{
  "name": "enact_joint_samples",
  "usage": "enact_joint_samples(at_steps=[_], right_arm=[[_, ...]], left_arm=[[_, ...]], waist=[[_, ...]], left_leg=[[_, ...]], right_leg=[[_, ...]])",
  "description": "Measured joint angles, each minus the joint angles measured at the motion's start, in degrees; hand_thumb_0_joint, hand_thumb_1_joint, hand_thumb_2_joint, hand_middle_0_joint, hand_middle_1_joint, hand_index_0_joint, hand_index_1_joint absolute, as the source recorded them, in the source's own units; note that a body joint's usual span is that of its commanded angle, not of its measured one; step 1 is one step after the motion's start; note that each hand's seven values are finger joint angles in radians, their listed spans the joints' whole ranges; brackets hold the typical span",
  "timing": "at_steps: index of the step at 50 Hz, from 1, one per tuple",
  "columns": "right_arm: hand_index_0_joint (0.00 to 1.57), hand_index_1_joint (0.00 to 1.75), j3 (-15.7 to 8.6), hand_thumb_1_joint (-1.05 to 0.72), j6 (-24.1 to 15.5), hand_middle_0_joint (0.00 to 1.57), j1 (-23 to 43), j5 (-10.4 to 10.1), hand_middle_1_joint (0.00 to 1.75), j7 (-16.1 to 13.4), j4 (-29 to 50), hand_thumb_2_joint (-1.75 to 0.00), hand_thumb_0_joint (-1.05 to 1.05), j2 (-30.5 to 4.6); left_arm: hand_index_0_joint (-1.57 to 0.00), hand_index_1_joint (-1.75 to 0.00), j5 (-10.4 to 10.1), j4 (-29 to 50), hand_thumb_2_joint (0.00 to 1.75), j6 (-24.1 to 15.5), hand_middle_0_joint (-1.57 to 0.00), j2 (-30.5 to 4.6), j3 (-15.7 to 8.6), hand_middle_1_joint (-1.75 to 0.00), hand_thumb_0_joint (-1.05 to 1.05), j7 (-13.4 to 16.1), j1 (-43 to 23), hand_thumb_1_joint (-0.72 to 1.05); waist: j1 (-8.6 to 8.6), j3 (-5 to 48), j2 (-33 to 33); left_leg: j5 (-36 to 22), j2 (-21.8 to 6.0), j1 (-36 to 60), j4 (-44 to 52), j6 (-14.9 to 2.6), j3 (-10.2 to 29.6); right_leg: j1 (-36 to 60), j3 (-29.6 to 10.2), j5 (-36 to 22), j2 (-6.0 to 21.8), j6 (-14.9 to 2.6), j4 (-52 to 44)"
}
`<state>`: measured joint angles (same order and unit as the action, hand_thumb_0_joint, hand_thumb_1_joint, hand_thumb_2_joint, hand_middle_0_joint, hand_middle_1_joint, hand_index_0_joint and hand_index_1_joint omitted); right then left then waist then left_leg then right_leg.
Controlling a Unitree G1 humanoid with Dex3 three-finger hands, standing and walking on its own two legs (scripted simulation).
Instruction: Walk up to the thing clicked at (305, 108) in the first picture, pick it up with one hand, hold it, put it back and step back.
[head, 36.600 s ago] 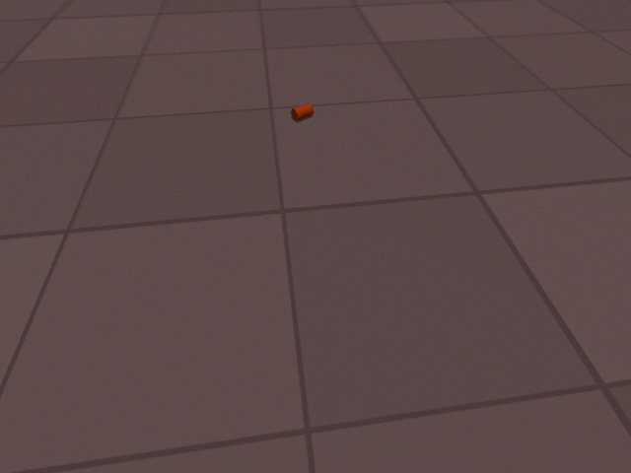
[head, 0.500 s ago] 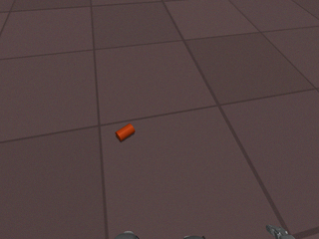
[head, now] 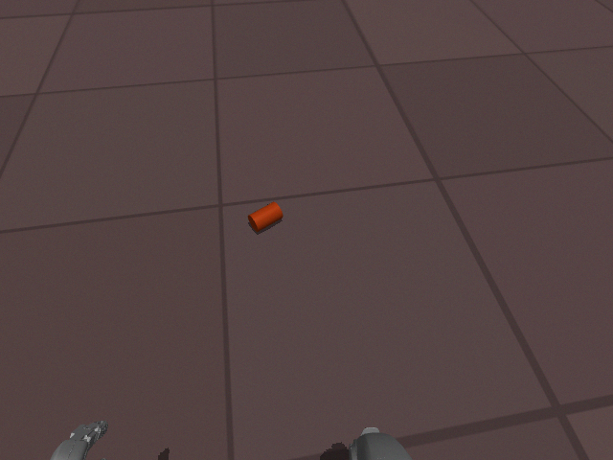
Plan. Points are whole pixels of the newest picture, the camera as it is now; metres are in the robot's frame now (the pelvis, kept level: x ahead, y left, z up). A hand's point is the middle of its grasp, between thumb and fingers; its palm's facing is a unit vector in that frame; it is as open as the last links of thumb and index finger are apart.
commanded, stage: step back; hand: left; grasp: from above
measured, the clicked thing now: (265, 216) +1.04 +0.18 -0.71
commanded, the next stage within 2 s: stand in 1.08 s
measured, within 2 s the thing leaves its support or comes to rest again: neither
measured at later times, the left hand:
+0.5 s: hand out of the picture -0.02 +0.27 -0.14, palm faces -0.01 -0.94 -0.35, open 7.4 cm
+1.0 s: hand out of the picture +0.07 +0.27 -0.13, palm faces +0.00 -0.94 -0.34, open 7.4 cm
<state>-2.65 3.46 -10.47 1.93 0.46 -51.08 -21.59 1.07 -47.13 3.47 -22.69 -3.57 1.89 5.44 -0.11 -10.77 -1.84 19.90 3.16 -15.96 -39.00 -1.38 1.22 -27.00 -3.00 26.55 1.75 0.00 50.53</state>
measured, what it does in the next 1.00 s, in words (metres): steps on the spot: right foot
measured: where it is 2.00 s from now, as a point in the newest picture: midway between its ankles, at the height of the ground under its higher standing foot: outside the picture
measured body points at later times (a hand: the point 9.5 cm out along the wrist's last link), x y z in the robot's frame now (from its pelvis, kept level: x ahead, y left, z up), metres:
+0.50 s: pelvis -0.07 +0.02 +0.01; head -0.06 +0.02 +0.46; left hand -0.02 +0.32 -0.12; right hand -0.02 -0.30 -0.11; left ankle -0.02 +0.13 -0.72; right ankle -0.08 -0.12 -0.72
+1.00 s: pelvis -0.03 +0.01 +0.02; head -0.02 +0.01 +0.47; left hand +0.07 +0.31 -0.11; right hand +0.06 -0.29 -0.10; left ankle -0.02 +0.13 -0.72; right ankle -0.07 -0.12 -0.72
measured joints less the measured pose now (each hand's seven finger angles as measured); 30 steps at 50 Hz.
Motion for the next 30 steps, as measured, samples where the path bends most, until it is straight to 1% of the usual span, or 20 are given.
enact_joint_samples(at_steps=[1,3,5,7,9,10,11,12,13,14,15,17,20,21,22,24,26,28,29,30], right_arm=[[0.21,0.3,0.19,-0.9,-0.14,0.21,0.03,0.18,0.3,0.12,-0.01,-0.9,0.0,0.26],[0.21,0.3,0.64,-0.9,-0.43,0.21,0.11,0.49,0.3,-0.04,-0.05,-0.9,0.0,0.87],[0.21,0.3,0.7,-0.9,-0.85,0.21,0.36,0.56,0.3,-0.15,-0.1,-0.9,0.0,1.07],[0.21,0.3,0.5,-0.9,-1.35,0.21,0.74,0.74,0.3,-0.11,0.05,-0.9,0.0,1.01],[0.21,0.3,0.35,-0.9,-1.68,0.21,1.19,0.88,0.3,0.04,0.39,-0.9,0.0,0.77],[0.21,0.3,0.3,-0.9,-1.71,0.21,1.42,0.8,0.3,0.12,0.54,-0.9,0.0,0.59],[0.21,0.3,0.16,-0.9,-1.66,0.21,1.87,0.65,0.3,0.07,0.44,-0.9,0.0,0.11],[0.21,0.3,-0.05,-0.9,-1.53,0.21,1.94,0.42,0.3,0.0,0.18,-0.9,0.0,-0.19],[0.21,0.3,-0.12,-0.9,-1.38,0.21,1.61,0.3,0.3,-0.15,-0.32,-0.9,0.0,-0.09],[0.21,0.3,-0.12,-0.9,-1.3,0.21,1.2,0.12,0.3,-0.16,-0.89,-0.9,0.0,0.04],[0.21,0.3,-0.11,-0.9,-1.41,0.21,0.8,-0.14,0.3,-0.03,-1.44,-0.9,0.0,-0.03],[0.21,0.3,-0.2,-0.9,-1.83,0.21,-0.09,-0.53,0.3,0.24,-2.5,-0.9,0.0,-0.48],[0.21,0.3,-0.31,-0.9,-2.39,0.21,-1.64,-0.53,0.3,0.55,-4.15,-0.9,0.0,-0.97],[0.21,0.3,-0.34,-0.9,-2.59,0.21,-2.12,-0.5,0.3,0.63,-4.69,-0.9,0.0,-1.0],[0.21,0.3,-0.43,-0.9,-2.85,0.21,-2.47,-0.44,0.3,0.64,-5.24,-0.9,0.0,-0.9],[0.21,0.3,-0.54,-0.9,-3.36,0.21,-2.43,-0.18,0.3,0.46,-6.17,-0.9,0.0,-0.19],[0.21,0.3,-0.31,-0.9,-3.88,0.21,-2.31,0.02,0.3,0.36,-6.51,-0.9,0.0,0.61],[0.21,0.3,0.18,-0.9,-4.17,0.21,-1.9,0.16,0.3,0.47,-6.51,-0.9,0.01,1.66],[0.21,0.3,0.41,-0.9,-4.29,0.21,-1.6,0.2,0.3,0.52,-6.43,-0.9,0.01,2.15],[0.21,0.3,0.58,-0.9,-4.37,0.21,-1.29,0.17,0.3,0.57,-6.41,-0.9,0.01,2.5]], left_arm=[[-0.2,-0.3,-0.12,-0.7,0.89,0.25,-0.2,0.0,-0.05,-0.3,0.0,0.02,0.19,0.91],[-0.2,-0.3,-0.49,-1.78,0.89,0.24,-0.2,-0.25,-0.24,-0.3,0.01,-0.18,0.97,0.91],[-0.2,-0.3,-0.5,-2.6,0.89,-0.29,-0.2,-0.27,-0.42,-0.3,0.01,-0.83,2.17,0.91],[-0.2,-0.3,-0.22,-3.52,0.89,-0.93,-0.2,-0.15,-0.44,-0.3,0.01,-1.63,3.85,0.91],[-0.2,-0.3,0.05,-4.84,0.89,-1.69,-0.2,0.02,-0.31,-0.3,0.01,-2.17,5.63,0.91],[-0.2,-0.3,0.25,-5.66,0.89,-2.16,-0.2,0.13,-0.34,-0.3,0.01,-2.24,6.38,0.91],[-0.2,-0.3,0.56,-6.81,0.89,-2.62,-0.2,0.84,-0.45,-0.3,0.01,-2.14,6.59,0.91],[-0.2,-0.3,1.04,-7.67,0.89,-2.98,-0.2,1.57,-0.42,-0.3,0.01,-2.13,6.96,0.91],[-0.2,-0.3,1.41,-8.16,0.89,-3.23,-0.2,1.88,-0.27,-0.3,0.01,-2.26,7.7,0.91],[-0.2,-0.3,1.56,-8.52,0.89,-3.39,-0.2,2.03,-0.15,-0.3,0.01,-2.39,8.38,0.91],[-0.2,-0.3,1.49,-8.88,0.89,-3.57,-0.2,2.27,-0.04,-0.3,0.01,-2.41,8.84,0.91],[-0.2,-0.3,1.4,-9.39,0.89,-3.94,-0.2,2.86,0.18,-0.3,0.01,-2.42,9.36,0.91],[-0.21,-0.3,1.43,-9.55,0.89,-4.26,-0.2,3.17,0.33,-0.3,0.01,-2.8,9.43,0.9],[-0.21,-0.3,1.37,-9.51,0.89,-4.2,-0.21,3.09,0.37,-0.3,0.01,-2.92,9.31,0.9],[-0.21,-0.3,1.28,-9.47,0.89,-4.02,-0.21,2.89,0.45,-0.3,0.01,-3.01,9.08,0.9],[-0.21,-0.3,0.96,-9.55,0.89,-3.57,-0.21,2.32,0.66,-0.3,0.01,-2.99,8.48,0.9],[-0.2,-0.3,0.24,-10.25,0.89,-3.16,-0.2,1.81,0.86,-0.3,0.01,-3.01,8.08,0.9],[-0.2,-0.3,-0.08,-10.91,0.89,-2.97,-0.2,1.02,0.81,-0.3,0.01,-3.01,7.66,0.91],[-0.2,-0.3,-0.15,-11.21,0.89,-3.09,-0.2,0.65,0.73,-0.3,0.01,-2.97,7.39,0.91],[-0.2,-0.3,-0.2,-11.6,0.89,-3.3,-0.2,0.46,0.66,-0.3,0.01,-2.88,6.99,0.91]], waist=[[-0.34,0.4,0.38],[-0.43,1.6,0.34],[-0.15,2.69,0.45],[0.16,3.74,0.64],[0.56,4.78,0.95],[0.83,5.21,1.22],[0.85,4.83,2.81],[0.67,4.66,4.22],[1.07,5.37,4.33],[1.64,6.05,3.91],[1.99,6.39,3.66],[2.12,6.91,3.72],[2.15,7.6,3.68],[2.09,7.77,3.5],[1.94,7.83,3.1],[2.05,7.15,1.42],[1.87,7.48,0.59],[1.63,7.69,-0.1],[1.49,7.64,-0.34],[1.25,7.5,-0.24]], left_leg=[[-0.7,-0.69,-0.27,0.43,-0.1,0.29],[-2.57,-1.65,-0.72,2.19,0.02,0.24],[-4.11,-2.43,-1.27,3.6,-0.06,-0.09],[-5.01,-3.02,-1.94,4.23,-0.21,-0.77],[-5.24,-3.76,-2.9,3.66,-0.14,-1.75],[-5.05,-4.27,-3.63,2.69,0.19,-2.18],[-4.6,-5.57,-4.13,1.2,0.36,-1.71],[-2.34,-6.01,-4.5,-0.36,0.35,-0.31],[1.38,-5.2,-4.99,-1.81,0.52,0.94],[3.79,-4.05,-5.43,-3.57,0.77,1.87],[4.47,-3.15,-5.56,-5.02,0.94,2.63],[4.06,-2.3,-5.38,-5.94,1.02,3.49],[4.41,-2.48,-3.4,-2.56,1.14,3.05],[3.94,-2.7,-2.09,0.12,1.21,2.4],[1.92,-2.58,-0.74,3.2,1.22,1.87],[-5.97,-1.34,0.8,6.75,1.06,0.78],[-6.6,-1.02,0.71,7.01,0.51,0.05],[-6.09,-1.33,0.82,7.24,0.15,-0.53],[-6.04,-1.59,0.95,7.37,0.22,-0.75],[-6.0,-1.95,1.06,7.36,0.38,-0.67]], right_leg=[[-0.69,-1.3,2.49,-2.16,-0.36,4.89],[-1.15,-3.26,2.99,-5.24,-0.98,12.22],[1.02,-3.1,1.91,-5.95,-0.94,12.29],[5.45,-2.04,2.65,-4.99,-0.47,5.26],[11.14,-0.59,3.02,-3.64,-0.53,-6.08],[14.25,-0.13,0.55,-3.38,-0.93,-12.93],[15.72,0.43,-4.95,-4.49,-1.07,-16.39],[16.34,1.06,-6.94,-5.48,-1.13,-17.28],[16.01,0.94,-7.27,-5.59,-1.44,-17.06],[15.63,0.56,-7.12,-5.21,-1.86,-16.73],[15.65,0.34,-7.19,-4.78,-2.02,-16.84],[15.87,0.5,-7.87,-3.98,-1.62,-17.64],[15.83,1.26,-8.27,-2.8,-0.76,-18.18],[15.72,1.56,-8.14,-2.35,-0.44,-18.01],[15.48,1.82,-7.8,-1.73,-0.07,-17.48],[15.18,1.1,-7.11,-0.19,0.54,-16.08],[14.31,0.04,-4.33,-0.18,-0.34,-14.58],[13.72,0.14,-1.76,-0.46,-1.0,-13.61],[13.93,0.48,-1.81,-0.55,-1.23,-14.47],[14.53,0.8,-3.92,-0.76,-1.07,-15.92]])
